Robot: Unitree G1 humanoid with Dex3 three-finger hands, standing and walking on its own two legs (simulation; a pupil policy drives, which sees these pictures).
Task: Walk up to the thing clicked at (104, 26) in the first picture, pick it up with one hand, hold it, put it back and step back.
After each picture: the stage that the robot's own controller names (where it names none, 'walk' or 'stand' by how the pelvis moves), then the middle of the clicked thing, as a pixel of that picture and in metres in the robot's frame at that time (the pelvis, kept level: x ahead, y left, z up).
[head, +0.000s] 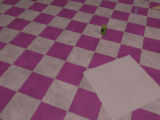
stand; (103, 29) +1.66 -0.28 -0.72
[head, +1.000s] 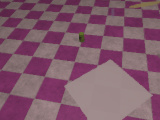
walk; (81, 37) +1.55 +0.11 -0.70
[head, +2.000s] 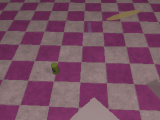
walk; (55, 68) +0.99 +0.33 -0.71
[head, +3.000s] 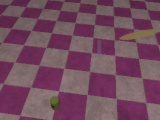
walk; (54, 103) +0.59 +0.22 -0.69
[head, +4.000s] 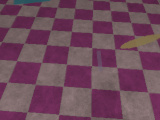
stand; out of the picture +0.37 +0.18 -0.70
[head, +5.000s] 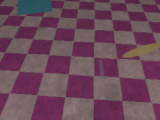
stand; out of the picture +0.33 +0.18 -0.72
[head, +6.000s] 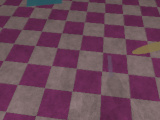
stand; out of the picture +0.33 +0.14 -0.71
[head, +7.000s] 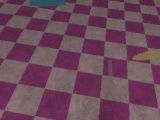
stand; out of the picture +0.34 +0.12 -0.72
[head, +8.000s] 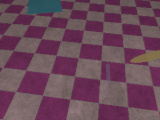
stand; out of the picture +0.32 +0.15 -0.72
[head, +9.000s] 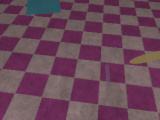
stand; out of the picture +0.31 +0.15 -0.73
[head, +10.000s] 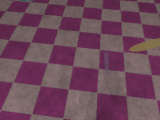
go down; out of the picture +0.32 +0.15 -0.72
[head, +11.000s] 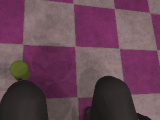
go down; (20, 71) +0.39 +0.20 -0.29
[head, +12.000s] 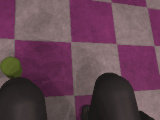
close in; (12, 68) +0.38 +0.21 -0.25
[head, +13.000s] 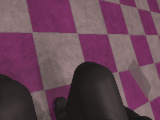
close in; out of the picture +0.38 +0.22 -0.22
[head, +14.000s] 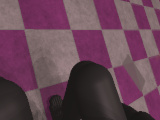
close; out of the picture +0.39 +0.24 -0.22
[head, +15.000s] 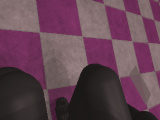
lift; out of the picture +0.35 +0.22 -0.21
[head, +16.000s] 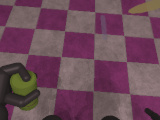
lift; (25, 91) +0.31 +0.18 +0.01
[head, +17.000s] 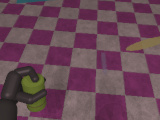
hold; (34, 92) +0.32 +0.16 +0.01
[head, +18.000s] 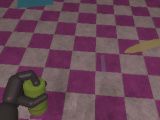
hold; (36, 96) +0.31 +0.16 +0.01
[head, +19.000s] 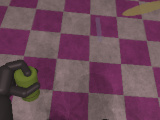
crouch; (28, 84) +0.35 +0.18 -0.05
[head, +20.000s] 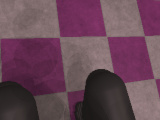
lower; out of the picture +0.42 +0.24 -0.16
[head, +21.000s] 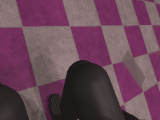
lower; out of the picture +0.41 +0.27 -0.22
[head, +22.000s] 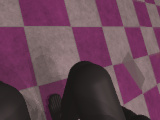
lower; out of the picture +0.41 +0.27 -0.22
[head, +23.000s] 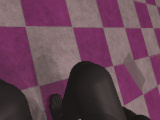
lower; out of the picture +0.41 +0.27 -0.23
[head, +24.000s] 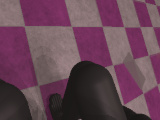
lower; out of the picture +0.41 +0.27 -0.22
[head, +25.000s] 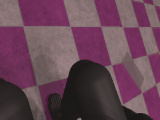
open; out of the picture +0.40 +0.23 -0.22
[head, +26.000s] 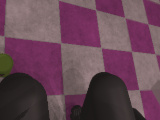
stand; (2, 66) +0.39 +0.22 -0.25
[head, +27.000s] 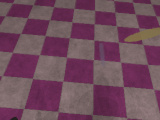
stand; out of the picture +0.34 +0.15 -0.62
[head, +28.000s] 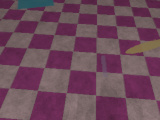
stand; out of the picture +0.34 +0.16 -0.66
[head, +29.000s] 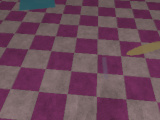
stand; out of the picture +0.34 +0.16 -0.67
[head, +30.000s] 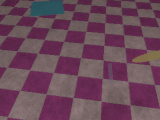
stand; out of the picture +0.35 +0.14 -0.72
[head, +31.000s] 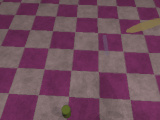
walk; (66, 111) +0.45 +0.13 -0.70
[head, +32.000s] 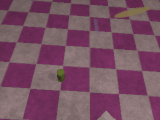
walk; (60, 75) +0.77 +0.15 -0.70
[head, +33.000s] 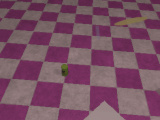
stand; (64, 70) +0.99 +0.17 -0.71
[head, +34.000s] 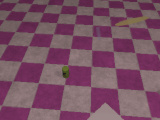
stand; (65, 72) +0.98 +0.17 -0.73
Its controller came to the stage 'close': yes
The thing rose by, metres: 0.72
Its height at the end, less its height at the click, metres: +0.00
